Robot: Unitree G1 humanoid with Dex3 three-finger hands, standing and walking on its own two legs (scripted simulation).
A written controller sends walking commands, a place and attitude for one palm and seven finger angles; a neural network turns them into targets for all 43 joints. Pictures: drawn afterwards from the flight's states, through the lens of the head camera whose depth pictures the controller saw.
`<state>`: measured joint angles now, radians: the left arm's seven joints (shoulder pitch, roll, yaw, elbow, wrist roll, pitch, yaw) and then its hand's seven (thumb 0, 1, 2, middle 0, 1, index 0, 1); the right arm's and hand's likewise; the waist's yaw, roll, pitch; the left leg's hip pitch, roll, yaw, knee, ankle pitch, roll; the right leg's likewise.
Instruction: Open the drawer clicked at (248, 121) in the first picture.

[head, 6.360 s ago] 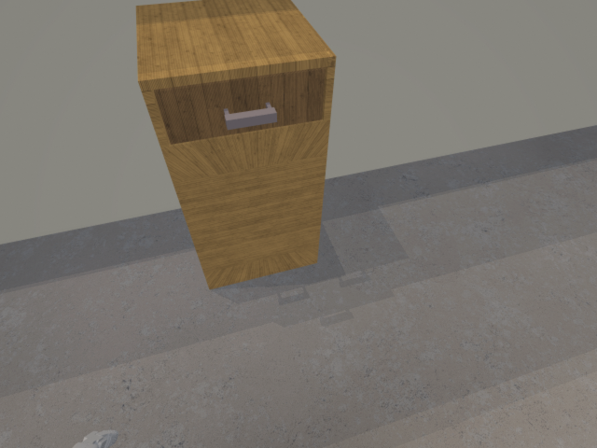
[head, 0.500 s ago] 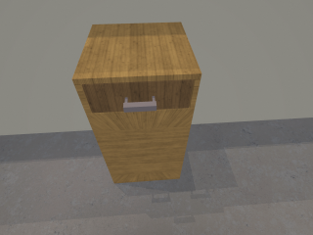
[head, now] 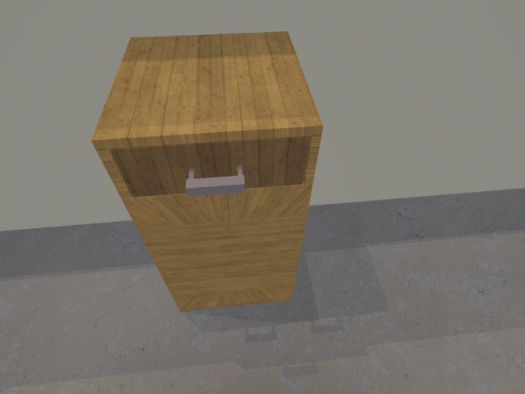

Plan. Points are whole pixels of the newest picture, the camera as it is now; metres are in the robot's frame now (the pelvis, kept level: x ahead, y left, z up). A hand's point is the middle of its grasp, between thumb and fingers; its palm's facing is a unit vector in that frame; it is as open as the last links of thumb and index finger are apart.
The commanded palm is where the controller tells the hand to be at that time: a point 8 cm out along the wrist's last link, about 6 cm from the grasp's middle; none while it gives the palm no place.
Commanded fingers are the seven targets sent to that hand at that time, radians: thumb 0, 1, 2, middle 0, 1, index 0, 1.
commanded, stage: shuffle to correct the standing spot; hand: left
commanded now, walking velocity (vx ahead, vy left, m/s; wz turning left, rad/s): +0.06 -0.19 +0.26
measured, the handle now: (215, 178) +0.52 +0.12 -0.01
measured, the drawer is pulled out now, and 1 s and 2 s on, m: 0.00 0.00 0.00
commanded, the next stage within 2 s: come to a stop and stand still in 0.52 s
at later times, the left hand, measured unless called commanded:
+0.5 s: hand out of the picture +0.05 +0.10 -0.18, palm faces +0.13 -0.98 -0.17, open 7.3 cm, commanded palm none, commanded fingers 0.00 0.90 0.90 -0.20 -0.30 -0.20 -0.30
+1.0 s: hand out of the picture +0.08 +0.02 -0.18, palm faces +0.20 -0.96 -0.19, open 7.3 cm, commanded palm none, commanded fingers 0.00 0.90 0.90 -0.20 -0.30 -0.20 -0.30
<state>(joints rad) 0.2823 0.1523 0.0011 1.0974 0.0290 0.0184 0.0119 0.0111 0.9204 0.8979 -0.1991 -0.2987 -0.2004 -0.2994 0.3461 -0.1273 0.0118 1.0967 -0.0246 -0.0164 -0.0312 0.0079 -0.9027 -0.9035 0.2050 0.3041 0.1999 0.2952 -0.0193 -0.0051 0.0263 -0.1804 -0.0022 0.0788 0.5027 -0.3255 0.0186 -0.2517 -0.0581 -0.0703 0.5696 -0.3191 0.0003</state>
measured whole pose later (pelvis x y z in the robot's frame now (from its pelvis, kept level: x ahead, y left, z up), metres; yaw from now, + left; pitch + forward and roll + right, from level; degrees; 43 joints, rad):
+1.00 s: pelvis +0.07 -0.16 +0.00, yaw +8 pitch -1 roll +1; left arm 0.23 0.17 0.03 1.00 0.02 0.03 0.03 0.01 0.92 0.90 -0.20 -0.30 -0.20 -0.30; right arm 0.19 -0.15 -0.02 0.99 -0.01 0.02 -0.03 0.00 -0.91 -0.90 0.20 0.30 0.20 0.29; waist 0.03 -0.03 0.06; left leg -0.22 -0.03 0.08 0.52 -0.28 0.05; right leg -0.29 -0.01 -0.12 0.55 -0.25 -0.05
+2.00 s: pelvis +0.07 -0.10 +0.01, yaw +6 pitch -3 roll -1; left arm 0.37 0.12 -0.01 1.09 0.02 0.02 0.05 0.01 0.91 0.90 -0.20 -0.30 -0.20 -0.30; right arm 0.31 -0.15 0.01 1.11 -0.01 -0.01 -0.03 0.01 -0.90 -0.90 0.20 0.30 0.20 0.30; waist 0.01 -0.01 0.02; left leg -0.10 -0.10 0.13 0.38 -0.24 0.13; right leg -0.20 -0.06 -0.06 0.43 -0.18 0.04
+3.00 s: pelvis +0.08 -0.11 +0.01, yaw +5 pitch -2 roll -1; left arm 0.36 0.07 -0.01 1.13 0.02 0.00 0.06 0.01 0.91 0.90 -0.20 -0.30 -0.20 -0.30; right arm 0.34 -0.10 0.01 1.17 0.00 -0.03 -0.04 0.01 -0.90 -0.90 0.20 0.30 0.20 0.29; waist 0.00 -0.01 0.02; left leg -0.08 -0.08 0.14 0.36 -0.26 0.12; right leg -0.18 -0.04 -0.05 0.42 -0.20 0.02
